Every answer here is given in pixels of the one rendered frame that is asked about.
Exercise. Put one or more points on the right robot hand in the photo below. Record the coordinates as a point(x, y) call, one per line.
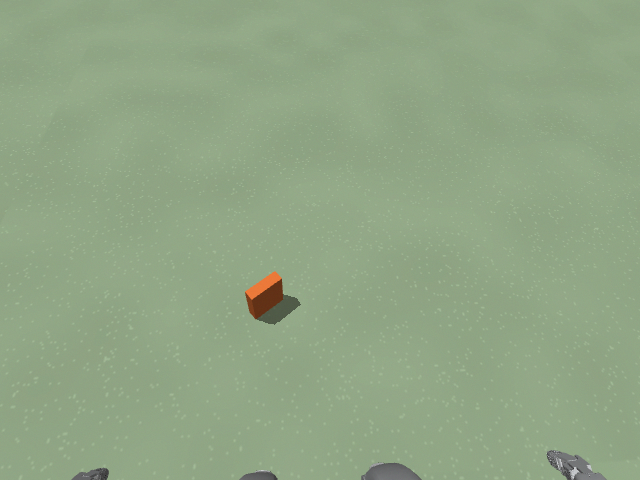
point(574, 468)

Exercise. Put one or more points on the carton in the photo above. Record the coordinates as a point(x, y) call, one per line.
point(264, 295)

